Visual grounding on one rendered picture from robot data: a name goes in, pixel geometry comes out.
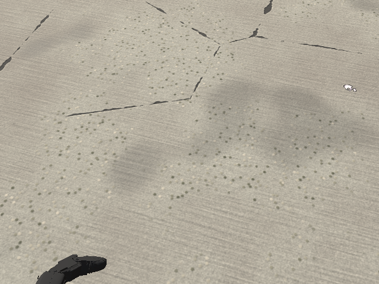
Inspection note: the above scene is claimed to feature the left robot hand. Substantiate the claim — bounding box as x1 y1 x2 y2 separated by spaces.
36 254 107 284

